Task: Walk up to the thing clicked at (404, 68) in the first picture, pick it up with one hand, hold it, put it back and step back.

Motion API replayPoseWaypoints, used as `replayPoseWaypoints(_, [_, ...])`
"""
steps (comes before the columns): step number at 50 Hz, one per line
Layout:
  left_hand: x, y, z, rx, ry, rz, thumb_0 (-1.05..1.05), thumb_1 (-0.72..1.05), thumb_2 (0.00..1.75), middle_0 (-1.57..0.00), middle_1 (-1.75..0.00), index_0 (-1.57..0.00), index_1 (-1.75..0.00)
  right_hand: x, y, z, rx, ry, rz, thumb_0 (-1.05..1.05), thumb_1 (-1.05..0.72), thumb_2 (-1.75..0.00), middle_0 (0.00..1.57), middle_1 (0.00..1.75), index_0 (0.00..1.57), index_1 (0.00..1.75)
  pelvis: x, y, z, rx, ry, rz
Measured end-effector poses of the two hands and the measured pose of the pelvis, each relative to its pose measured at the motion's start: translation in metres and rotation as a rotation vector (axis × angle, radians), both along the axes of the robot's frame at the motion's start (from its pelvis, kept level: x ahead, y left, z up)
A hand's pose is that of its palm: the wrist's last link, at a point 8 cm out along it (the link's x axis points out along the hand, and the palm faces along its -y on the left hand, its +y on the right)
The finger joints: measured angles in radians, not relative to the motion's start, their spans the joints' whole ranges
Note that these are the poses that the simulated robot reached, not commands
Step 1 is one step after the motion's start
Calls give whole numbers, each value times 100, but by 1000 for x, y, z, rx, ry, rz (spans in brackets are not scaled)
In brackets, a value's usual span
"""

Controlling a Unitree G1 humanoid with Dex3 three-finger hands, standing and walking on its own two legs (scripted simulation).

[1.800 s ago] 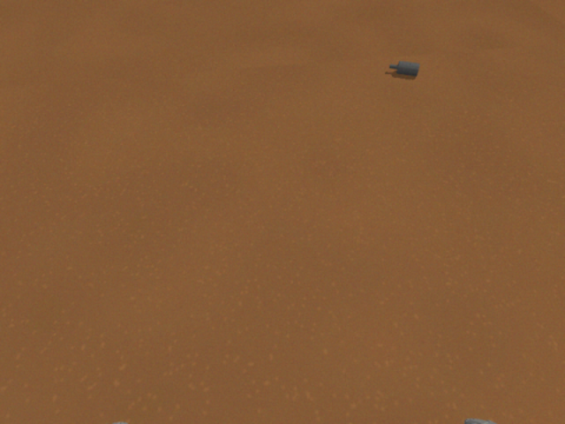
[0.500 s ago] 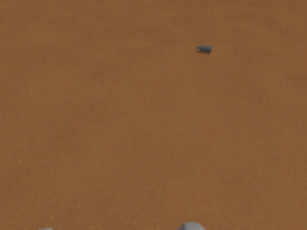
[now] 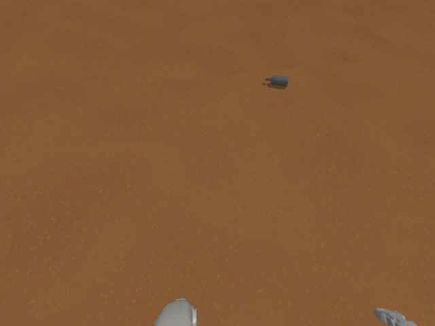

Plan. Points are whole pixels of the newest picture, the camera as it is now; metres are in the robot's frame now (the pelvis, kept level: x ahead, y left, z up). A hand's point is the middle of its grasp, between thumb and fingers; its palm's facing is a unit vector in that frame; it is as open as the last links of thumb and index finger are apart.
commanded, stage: walk up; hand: left
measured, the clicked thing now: (276, 80) +2.12 -0.38 -0.73
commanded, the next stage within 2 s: none
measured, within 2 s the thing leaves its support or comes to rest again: neither
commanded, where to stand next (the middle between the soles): +1.74 -0.63 m, yaw +0 degrees
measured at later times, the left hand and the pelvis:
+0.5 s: hand (171, 170) +0.53 +0.19 -0.12, palm faces -0.17 -0.93 -0.34, open 7.4 cm; pelvis +0.31 -0.07 -0.02, yaw -4 degrees
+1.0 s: hand (192, 152) +0.66 +0.15 -0.18, palm faces -0.06 -0.95 -0.31, open 7.4 cm; pelvis +0.62 -0.13 -0.02, yaw -5 degrees
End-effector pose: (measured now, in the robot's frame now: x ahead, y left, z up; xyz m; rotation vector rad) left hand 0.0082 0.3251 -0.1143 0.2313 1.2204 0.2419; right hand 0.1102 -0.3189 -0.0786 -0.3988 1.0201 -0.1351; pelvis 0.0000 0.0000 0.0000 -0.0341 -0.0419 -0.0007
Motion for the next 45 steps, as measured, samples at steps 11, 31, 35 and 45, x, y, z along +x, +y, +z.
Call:
replayPoseWaypoints(11, [205, 0, -17, -21, -41, -179, 1, 91, 90, -20, -30, -20, -30, 46, -14, 8, -94, 23, -188, 1, -90, -90, 21, 30, 21, 30, 126, 7, -7, 59, -2, -66])
replayPoseWaypoints(31, [571, -137, 31, 19, -298, -278, 0, 91, 90, -20, -30, -20, -30, 244, -116, -41, -18, 223, -264, 2, -91, -90, 20, 30, 21, 30, 382, -99, -13, 43, 5, -80])
replayPoseWaypoints(35, [572, -149, 30, 13, -215, -240, 0, 91, 90, -21, -30, -20, -30, 340, -124, -27, 8, 101, -184, 1, -91, -90, 20, 30, 21, 30, 429, -112, 0, 35, 7, -96])
replayPoseWaypoints(45, [598, -132, -8, 2, -24, -113, 0, 90, 90, -21, -30, -20, -30, 536, -135, -6, -34, 6, -55, 1, -91, -90, 20, 30, 21, 30, 563, -129, -9, -5, 17, -78])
